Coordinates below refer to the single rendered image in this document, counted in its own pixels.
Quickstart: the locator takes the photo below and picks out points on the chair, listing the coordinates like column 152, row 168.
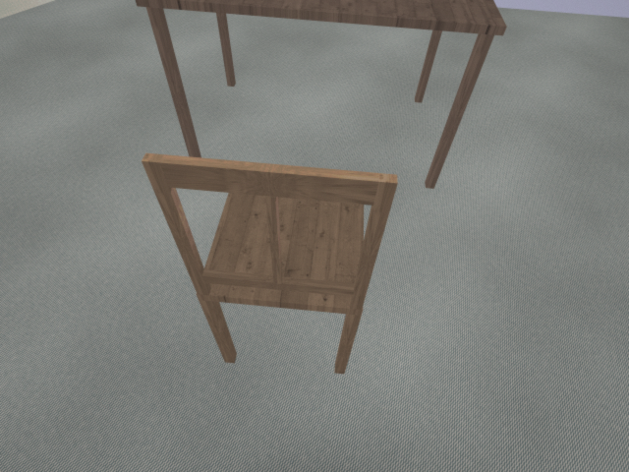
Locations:
column 288, row 237

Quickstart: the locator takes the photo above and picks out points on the table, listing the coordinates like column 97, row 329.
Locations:
column 471, row 16

